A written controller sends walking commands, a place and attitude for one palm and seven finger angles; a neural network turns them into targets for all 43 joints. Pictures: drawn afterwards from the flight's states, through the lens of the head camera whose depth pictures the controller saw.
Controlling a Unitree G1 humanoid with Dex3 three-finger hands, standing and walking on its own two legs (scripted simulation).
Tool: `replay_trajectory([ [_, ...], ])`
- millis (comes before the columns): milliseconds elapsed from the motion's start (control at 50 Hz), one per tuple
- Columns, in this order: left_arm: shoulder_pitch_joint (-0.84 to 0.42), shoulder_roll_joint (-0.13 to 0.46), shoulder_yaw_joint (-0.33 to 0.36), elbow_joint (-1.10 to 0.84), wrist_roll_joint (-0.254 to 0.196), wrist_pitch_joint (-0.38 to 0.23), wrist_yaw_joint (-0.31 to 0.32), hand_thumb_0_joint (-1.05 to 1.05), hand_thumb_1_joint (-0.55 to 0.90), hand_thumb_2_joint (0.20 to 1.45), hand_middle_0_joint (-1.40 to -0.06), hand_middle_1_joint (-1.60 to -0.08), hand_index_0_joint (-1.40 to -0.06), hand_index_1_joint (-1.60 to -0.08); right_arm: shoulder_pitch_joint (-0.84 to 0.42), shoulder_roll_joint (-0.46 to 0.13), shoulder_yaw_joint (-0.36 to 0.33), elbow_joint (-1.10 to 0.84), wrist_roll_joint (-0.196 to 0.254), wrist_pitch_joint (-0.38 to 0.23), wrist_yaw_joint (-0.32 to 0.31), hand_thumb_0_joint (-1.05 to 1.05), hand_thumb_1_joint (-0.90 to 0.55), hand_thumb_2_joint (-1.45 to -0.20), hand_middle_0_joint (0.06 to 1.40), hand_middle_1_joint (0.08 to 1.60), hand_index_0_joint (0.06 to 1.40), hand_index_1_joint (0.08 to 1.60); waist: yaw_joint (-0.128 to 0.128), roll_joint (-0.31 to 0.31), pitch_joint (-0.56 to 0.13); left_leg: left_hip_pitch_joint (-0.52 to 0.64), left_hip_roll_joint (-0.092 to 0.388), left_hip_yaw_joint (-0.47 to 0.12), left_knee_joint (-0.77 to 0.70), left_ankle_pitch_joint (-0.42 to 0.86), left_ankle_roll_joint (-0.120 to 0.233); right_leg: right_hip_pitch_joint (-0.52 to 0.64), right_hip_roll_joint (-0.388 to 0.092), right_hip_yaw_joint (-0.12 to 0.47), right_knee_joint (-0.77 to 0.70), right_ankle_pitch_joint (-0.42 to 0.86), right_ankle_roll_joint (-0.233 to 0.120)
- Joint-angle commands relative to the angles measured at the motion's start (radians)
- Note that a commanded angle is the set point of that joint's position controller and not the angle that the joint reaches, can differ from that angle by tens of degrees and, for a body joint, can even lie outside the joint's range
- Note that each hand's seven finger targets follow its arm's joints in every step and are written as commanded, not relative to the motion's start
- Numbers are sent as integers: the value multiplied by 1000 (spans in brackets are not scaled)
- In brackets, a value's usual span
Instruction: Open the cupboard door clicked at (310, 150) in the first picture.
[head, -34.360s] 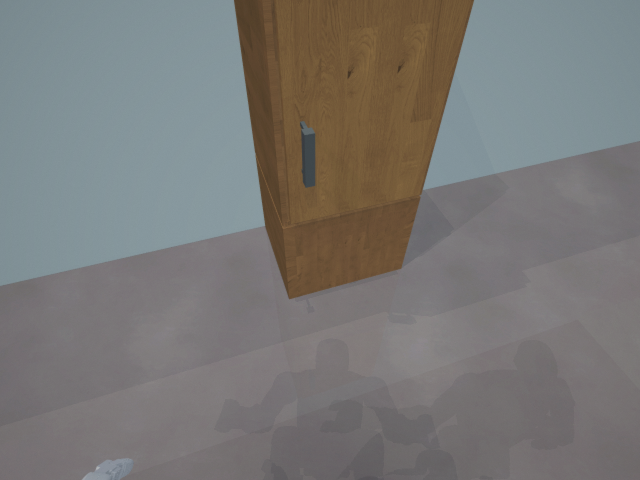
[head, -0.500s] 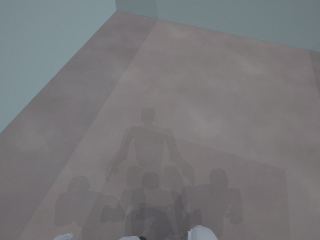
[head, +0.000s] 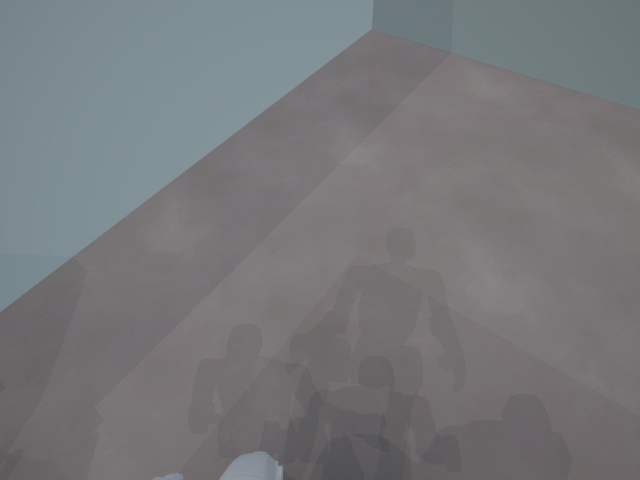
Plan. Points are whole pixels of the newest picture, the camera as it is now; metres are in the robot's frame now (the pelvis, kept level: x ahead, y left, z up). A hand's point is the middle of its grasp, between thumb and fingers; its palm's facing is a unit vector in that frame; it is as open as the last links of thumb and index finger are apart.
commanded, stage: turn to face it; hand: left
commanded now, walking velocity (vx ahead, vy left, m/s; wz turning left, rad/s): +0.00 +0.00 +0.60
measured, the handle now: out of the picture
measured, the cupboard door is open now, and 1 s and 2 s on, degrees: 39 39 39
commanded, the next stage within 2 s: none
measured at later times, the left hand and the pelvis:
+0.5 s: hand out of the picture +0.05 +0.27 -0.17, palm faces +0.26 -0.93 -0.26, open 7.4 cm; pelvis +0.01 +0.04 +0.00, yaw +15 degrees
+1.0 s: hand out of the picture -0.02 +0.20 -0.16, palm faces +0.56 -0.78 -0.27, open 7.3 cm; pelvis +0.04 +0.00 +0.00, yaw +35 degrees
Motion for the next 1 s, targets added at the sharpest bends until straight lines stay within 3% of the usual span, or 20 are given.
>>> replay_trajectory([
  [0,100,224,67,-31,10,-8,10,0,900,900,-200,-300,-200,-300,-109,-24,12,-117,2,-38,6,0,-900,-900,200,300,200,300,69,-211,-114,-52,-6,61,-163,-41,18,198,-262,141,-70,691,-61],
  [80,65,257,82,-30,12,-3,2,0,900,900,-200,-300,-200,-300,-61,-36,9,-121,4,-52,5,0,-900,-900,200,300,200,300,41,-230,-125,112,-26,106,-363,25,48,114,-281,94,6,615,-37],
  [100,53,256,84,-32,7,-2,-3,0,900,900,-200,-300,-200,-300,-24,-50,5,-116,1,-55,5,0,-900,-900,200,300,200,300,16,-201,-142,201,-37,111,-449,102,57,65,-261,57,62,566,-6],
  [120,35,244,81,-37,1,1,-6,0,900,900,-200,-300,-200,-300,52,-88,-6,-99,-2,-62,7,0,-900,-900,200,300,200,300,-30,-95,-184,364,-5,63,-574,247,75,-32,-234,20,213,467,38],
  [140,14,188,71,-72,-8,8,-16,0,900,900,-200,-300,-200,-300,125,-211,-38,-88,-11,-71,0,0,-900,-900,200,300,200,300,-77,205,-224,533,248,-295,-625,529,196,-316,-87,-15,453,-65,119],
  [160,-71,149,52,-120,-3,19,-9,0,900,900,-200,-300,-200,-300,186,-273,-48,-74,-8,-65,-13,0,-900,-900,200,300,200,300,-104,290,-213,515,397,-472,-652,833,314,-450,-13,104,608,-371,134],
  [180,-82,175,54,-128,2,28,-5,0,900,900,-200,-300,-200,-300,171,-259,-38,-71,-10,-63,-19,0,-900,-900,200,300,200,300,-82,167,-201,469,407,-391,-644,734,340,-442,-39,193,655,-331,115],
  [220,-81,170,63,-84,5,34,-8,0,900,900,-200,-300,-200,-300,46,-193,-23,-114,-12,-71,-34,0,-900,-900,200,300,200,300,-30,212,-138,339,278,-315,-672,539,278,-431,-36,218,677,-186,130],
  [280,-32,175,65,-42,7,41,-20,0,900,900,-200,-300,-200,-300,-9,-165,-7,-130,-7,-81,-36,0,-900,-900,200,300,200,300,14,127,-96,286,190,-229,-699,516,227,-402,-7,226,679,-50,142],
  [480,-115,150,50,-92,-5,29,-12,0,900,900,-200,-300,-200,-300,71,-162,-18,-107,-12,-80,-34,0,-900,-900,200,300,200,300,-11,157,-160,353,170,-322,-636,598,259,-323,61,222,384,-99,147],
  [540,-75,143,47,-90,-13,19,-8,0,900,900,-200,-300,-200,-300,42,-162,-25,-116,-12,-75,-36,0,-900,-900,200,300,200,300,8,170,-186,304,154,-365,-577,688,247,-171,104,206,183,-86,131],
  [580,5,157,54,-67,-16,6,-4,0,900,900,-200,-300,-200,-300,17,-150,-27,-121,-1,-74,-36,0,-900,-900,200,300,200,300,51,128,-214,209,102,-352,-508,604,197,25,104,198,-47,100,122],
  [600,53,207,66,-57,-8,-5,2,0,900,900,-200,-300,-200,-300,22,-109,-24,-126,10,-76,-30,0,-900,-900,200,300,200,300,73,9,-245,57,37,-292,-419,383,137,218,-12,294,-161,208,96],
  [620,80,311,85,-53,8,-12,12,0,900,900,-200,-300,-200,-300,38,-39,-14,-143,15,-80,-26,0,-900,-900,200,300,200,300,86,-314,-262,-145,-123,-96,-175,-100,50,354,-307,578,-193,409,-14],
  [640,73,304,74,-51,4,-5,14,0,900,900,-200,-300,-200,-300,25,-87,-23,-138,2,-71,-26,0,-900,-900,200,300,200,300,81,-270,-218,-140,-96,-82,58,-246,46,214,-414,572,-166,534,-104],
  [660,18,232,60,-58,1,-9,16,0,900,900,-200,-300,-200,-300,29,-90,-23,-111,-5,-61,-22,0,-900,-900,200,300,200,300,47,-196,-166,-145,-54,-117,174,-159,44,156,-337,476,-149,563,-112],
  [700,-52,184,44,-76,-8,-7,15,0,900,900,-200,-300,-200,-300,45,-70,-19,-75,-4,-40,-11,0,-900,-900,200,300,200,300,2,-170,-112,-146,-25,-79,254,-27,19,112,-223,314,-126,623,-59],
  [740,-51,169,41,-80,-7,-11,15,0,900,900,-200,-300,-200,-300,44,-49,-10,-69,-1,-35,-1,0,-900,-900,200,300,200,300,-4,-190,-109,-144,-19,-45,224,37,10,129,-185,206,-122,672,-23],
  [820,42,180,50,-58,-3,-13,15,0,900,900,-200,-300,-200,-300,-29,-40,-3,-77,-1,-30,3,0,-900,-900,200,300,200,300,37,-194,-106,-143,-12,-7,100,30,2,202,-200,166,-112,720,-27],
  [980,78,223,72,-44,10,-6,9,0,900,900,-200,-300,-200,-300,-115,-20,13,-117,1,-41,10,0,-900,-900,200,300,200,300,60,-222,-84,-27,-10,80,-200,-10,35,175,-261,95,-63,690,-61],
])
